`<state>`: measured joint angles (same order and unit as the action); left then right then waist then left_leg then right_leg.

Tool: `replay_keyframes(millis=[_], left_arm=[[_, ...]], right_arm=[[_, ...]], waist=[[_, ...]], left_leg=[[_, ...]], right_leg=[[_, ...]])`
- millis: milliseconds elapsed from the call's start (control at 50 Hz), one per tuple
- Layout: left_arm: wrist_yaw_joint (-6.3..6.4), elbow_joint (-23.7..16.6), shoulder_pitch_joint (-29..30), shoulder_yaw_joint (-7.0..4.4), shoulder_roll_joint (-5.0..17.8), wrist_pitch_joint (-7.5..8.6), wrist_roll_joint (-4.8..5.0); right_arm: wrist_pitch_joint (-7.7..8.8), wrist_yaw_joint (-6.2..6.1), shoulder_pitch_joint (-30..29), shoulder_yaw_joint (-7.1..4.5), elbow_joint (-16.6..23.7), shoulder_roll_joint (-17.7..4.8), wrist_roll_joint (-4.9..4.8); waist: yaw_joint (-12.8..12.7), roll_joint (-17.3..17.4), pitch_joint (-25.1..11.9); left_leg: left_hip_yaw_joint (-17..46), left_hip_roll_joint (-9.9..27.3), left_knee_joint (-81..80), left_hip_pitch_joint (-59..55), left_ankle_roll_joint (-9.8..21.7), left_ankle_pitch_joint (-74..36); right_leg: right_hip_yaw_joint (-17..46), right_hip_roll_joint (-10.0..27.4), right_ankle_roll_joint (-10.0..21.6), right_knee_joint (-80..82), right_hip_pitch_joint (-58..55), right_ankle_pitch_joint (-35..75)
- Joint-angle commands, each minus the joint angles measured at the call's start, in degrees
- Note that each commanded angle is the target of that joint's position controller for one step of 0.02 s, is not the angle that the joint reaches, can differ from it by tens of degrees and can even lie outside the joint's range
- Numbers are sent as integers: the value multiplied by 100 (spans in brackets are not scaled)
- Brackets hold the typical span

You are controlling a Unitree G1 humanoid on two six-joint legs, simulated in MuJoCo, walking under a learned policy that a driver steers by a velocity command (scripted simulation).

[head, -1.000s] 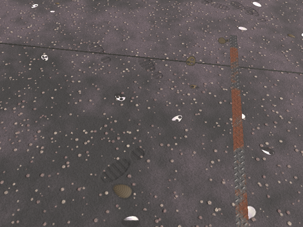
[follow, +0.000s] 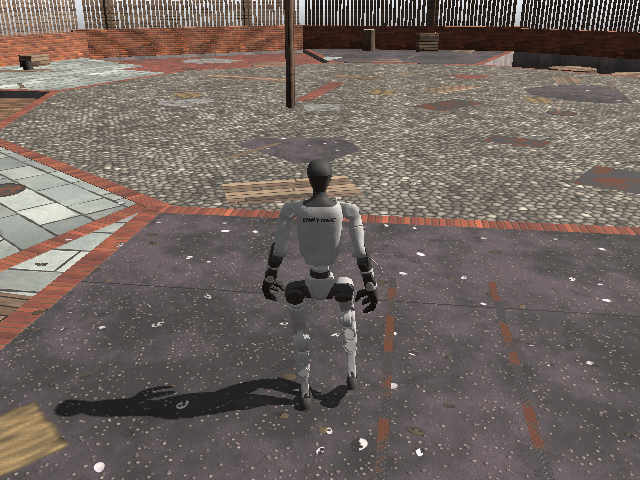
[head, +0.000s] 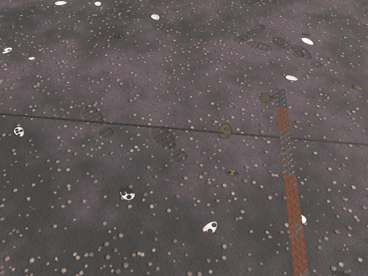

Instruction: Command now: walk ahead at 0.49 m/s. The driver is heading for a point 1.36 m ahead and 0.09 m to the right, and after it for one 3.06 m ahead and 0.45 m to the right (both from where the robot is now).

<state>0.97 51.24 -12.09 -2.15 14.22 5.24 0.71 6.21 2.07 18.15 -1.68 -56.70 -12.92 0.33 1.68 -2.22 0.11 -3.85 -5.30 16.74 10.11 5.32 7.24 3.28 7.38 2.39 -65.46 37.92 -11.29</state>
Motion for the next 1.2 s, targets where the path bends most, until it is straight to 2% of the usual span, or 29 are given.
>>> replay_keyframes(millis=[20, 120, 220, 260, 280, 300, 320, 340, 360, 380, 400, 440, 520, 640, 700, 740, 800, 820, 840, 860, 880, 900, 920, 940, 960, 1000, 1040, 1100, 1200], left_arm=[[42, -238, -206, -83, 273, -19, -73], [-60, -531, 907, -34, 166, 56, 0], [-245, -808, 1452, -25, 284, 127, 58], [-282, -766, 1083, -94, 449, 177, 54], [-271, -593, 468, -200, 624, 192, 42], [-230, -279, -639, -362, 982, 206, 28], [-199, -129, -1561, -521, 1658, 183, -91], [-232, -43, -1759, -464, 1447, 153, -66], [-237, -119, -1340, -323, 1005, 168, -33], [-227, -259, -791, -242, 762, 157, -30], [-254, -331, -341, -179, 598, 149, -50], [-301, -306, -90, -111, 372, 164, -104], [-240, -46, -489, -185, 623, 193, -104], [-92, 173, -974, -189, 722, 100, -40], [-75, 347, -1284, -206, 758, 55, -2], [-39, 427, -1297, -202, 726, -27, -18], [12, 448, -1100, -235, 833, -117, -28], [23, 411, -924, -232, 838, -142, -11], [18, 364, -957, -194, 755, -142, -43], [-13, 271, -1342, -64, 392, -90, -197], [-80, 533, -2217, 96, -119, -28, -101], [-95, 650, -1994, -65, 491, -15, 32], [-68, 439, -1353, -115, 628, -52, 127], [-1, 362, -961, -128, 593, -127, 70], [72, 337, -863, -163, 531, -232, -8], [137, 396, -1107, -133, 224, -403, -59], [201, 407, -1123, -106, 85, -462, -69], [225, 366, -810, -126, 218, -549, -94], [189, 407, -512, -155, 253, -579, -206]], right_arm=[[105, -113, -224, -116, 307, -750, -4], [11, -210, 353, -151, 174, -942, -114], [-122, -228, 667, -194, 10, -992, -153], [-184, -238, 528, -227, 28, -1076, -155], [-214, -237, 400, -209, 64, -1047, -137], [-223, -234, 352, -131, 141, -849, -68], [-133, -200, 799, 46, 303, -311, 2], [25, -162, 1005, 113, 223, -146, -107], [131, -139, 543, -51, 308, -817, -245], [167, -141, 69, -84, 454, -938, -292], [140, -175, -154, -98, 485, -864, -225], [-22, -209, -56, -140, 456, -673, -133], [-171, -242, -295, -161, 568, -515, -83], [-118, -173, -1575, -129, 946, -368, -87], [-94, -107, -2060, -104, 1097, -370, -127], [-46, -36, -2267, -89, 1200, -355, -101], [29, 27, -1770, -181, 1106, -593, -52], [53, 11, -1138, -266, 891, -749, -16], [71, -24, -443, -371, 661, -1047, 31], [47, -77, 245, -434, 537, -1476, 192], [-32, -56, 387, -367, 479, -1395, 144], [-102, -34, 316, -313, 537, -1095, 10], [-129, -55, -339, -257, 644, -943, -61], [-137, -72, -862, -173, 727, -725, -51], [-135, -83, -1187, -116, 755, -549, -2], [-146, -78, -1393, -102, 674, -503, 147], [-135, -120, -1396, -109, 595, -556, 199], [-198, -205, -1290, -135, 498, -694, 120], [-364, -281, -1159, -44, 309, -485, -19]], waist=[[-268, 443, 319], [142, 453, 331], [247, 537, 466], [-27, 649, 273], [-376, 634, -76], [-814, 450, -803], [-843, -739, -1778], [-789, -1526, -2291], [-767, -956, -1556], [-625, -575, -981], [-437, -136, -576], [-131, -218, -267], [-54, -76, 6], [-391, -109, 275], [-551, -112, 449], [-541, -109, 559], [-202, -357, 93], [133, -359, -264], [380, -124, -762], [319, 842, -1700], [96, 1880, -2681], [267, 1113, -2643], [129, 871, -1678], [-34, 464, -1082], [-221, 432, -770], [-479, 758, -620], [-534, 875, -635], [-392, 849, -769], [-416, 628, -103]], left_leg=[[1194, 1595, -1196, 610, 974, -368], [911, 1546, -1077, -70, 704, -420], [1061, 1945, -579, -1000, 612, -399], [1068, 1996, -116, -1135, 497, -1145], [870, 1779, 617, -1060, 374, -2117], [565, 1420, 1986, -464, 192, -2341], [114, 662, 4333, 1626, -207, -507], [717, 142, 5571, 2961, -298, 2405], [1094, 544, 6086, 3511, -165, 2195], [936, 864, 5985, 3532, -87, 1647], [811, 1099, 5617, 3277, -116, 1181], [799, 1338, 5045, 2670, -172, 704], [699, 1371, 4330, 2974, -341, 58], [478, 1177, 2323, 3010, -411, -1348], [417, 1070, 1787, 3052, -370, -1330], [374, 959, 1450, 2945, -283, -1156], [277, 656, 1207, 1965, -62, -854], [146, 464, 988, 1144, 49, -1103], [254, 656, 931, -25, 198, -2441], [1550, 1979, 1551, -2170, 767, -4810], [3237, 3141, 1306, -3409, 1711, -5479], [3107, 2826, 1000, -2785, 1521, -4319], [2423, 2585, 732, -1872, 1245, -3510], [1973, 2295, 429, -924, 1054, -2979], [1668, 2119, 181, -95, 932, -2591], [1184, 1811, -156, 910, 839, -2285], [897, 1698, -217, 1128, 890, -2398], [982, 1730, -361, 1040, 850, -975], [1110, 1379, -421, 1452, 236, 2065]], right_leg=[[7, 241, -159, 772, 140, 909], [-255, -68, -223, 2683, -56, 1774], [-255, -212, -35, 3452, -67, 1048], [-393, -388, 137, 3680, -717, 635], [-556, -587, 267, 3811, -1568, 565], [-320, -395, 511, 3699, -3108, 703], [1851, 1097, 1273, 3789, -5449, 491], [3917, 1681, 1778, 4737, -6204, -205], [3369, 1482, 1465, 4826, -5617, -410], [2452, 1266, 1235, 4889, -4799, -44], [1814, 1003, 1122, 5107, -3970, 446], [1104, 627, 979, 5488, -3113, 841], [526, 522, 1098, 5767, -2958, 1785], [34, 341, 886, 5940, -3208, 1545], [27, 479, 876, 5867, -3654, 1371], [-72, 530, 789, 5499, -3883, 2188], [-77, 536, 537, 4659, -4131, 3705], [-181, 329, 388, 4015, -4089, 4228], [-366, -45, 156, 3014, -3685, 3850], [-506, -559, -130, 1117, -2061, 1289], [-29, -1261, -355, -580, -759, -2938], [607, -1011, -322, -1053, -687, -2848], [298, -724, -320, -943, -295, -2451], [101, -452, -377, -596, -396, -2021], [101, -255, -413, -185, -783, -1682], [-34, -212, -435, 526, -1700, -1288], [-127, -257, -451, 1336, -2016, -1160], [-152, -264, -431, 2202, -2294, -594], [-263, -336, -190, 3798, -2880, 184]])
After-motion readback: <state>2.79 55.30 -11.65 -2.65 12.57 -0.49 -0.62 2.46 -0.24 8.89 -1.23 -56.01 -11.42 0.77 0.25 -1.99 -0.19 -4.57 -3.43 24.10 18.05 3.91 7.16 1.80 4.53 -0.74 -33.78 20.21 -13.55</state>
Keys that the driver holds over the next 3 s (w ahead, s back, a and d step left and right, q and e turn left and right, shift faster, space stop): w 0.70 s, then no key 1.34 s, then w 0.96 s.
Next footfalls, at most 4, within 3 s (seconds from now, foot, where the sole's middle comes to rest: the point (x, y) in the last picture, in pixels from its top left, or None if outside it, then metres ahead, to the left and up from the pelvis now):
0.30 right None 0.34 -0.17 -0.78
0.84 left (168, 243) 0.65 0.06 -0.78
1.22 right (231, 247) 0.62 -0.17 -0.78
2.78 left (169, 164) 1.03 0.06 -0.78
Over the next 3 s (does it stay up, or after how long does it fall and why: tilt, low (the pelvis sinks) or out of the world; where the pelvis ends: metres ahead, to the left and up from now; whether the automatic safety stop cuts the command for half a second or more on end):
stays up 0.97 -0.02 0.00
